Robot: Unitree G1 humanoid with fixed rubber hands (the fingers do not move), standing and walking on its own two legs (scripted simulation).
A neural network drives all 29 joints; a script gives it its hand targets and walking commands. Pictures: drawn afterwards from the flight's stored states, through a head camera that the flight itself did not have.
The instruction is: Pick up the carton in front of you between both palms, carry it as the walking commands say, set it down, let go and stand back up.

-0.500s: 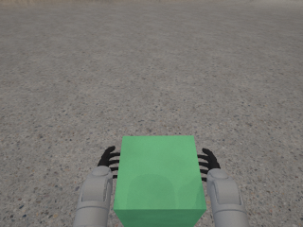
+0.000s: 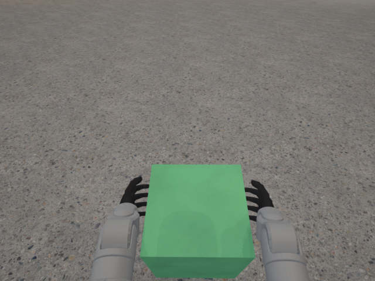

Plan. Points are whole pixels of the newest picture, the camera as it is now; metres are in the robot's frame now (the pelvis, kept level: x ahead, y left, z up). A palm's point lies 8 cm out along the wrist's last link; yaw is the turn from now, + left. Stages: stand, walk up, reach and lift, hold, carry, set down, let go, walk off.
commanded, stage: carry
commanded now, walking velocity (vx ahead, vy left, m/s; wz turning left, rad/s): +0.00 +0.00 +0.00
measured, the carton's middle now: (195, 224) +0.31 +0.00 -0.06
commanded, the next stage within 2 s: hold in 0.30 s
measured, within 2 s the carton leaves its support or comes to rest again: neither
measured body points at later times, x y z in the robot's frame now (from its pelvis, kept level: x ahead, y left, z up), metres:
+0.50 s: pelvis -0.02 +0.00 +0.01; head -0.05 +0.00 +0.46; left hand +0.28 +0.15 +0.04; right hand +0.28 -0.15 +0.03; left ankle +0.02 +0.11 -0.73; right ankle +0.01 -0.12 -0.73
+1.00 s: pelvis -0.02 +0.00 +0.00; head -0.06 +0.00 +0.45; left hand +0.30 +0.15 +0.04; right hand +0.30 -0.15 +0.03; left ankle +0.02 +0.11 -0.73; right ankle +0.01 -0.12 -0.73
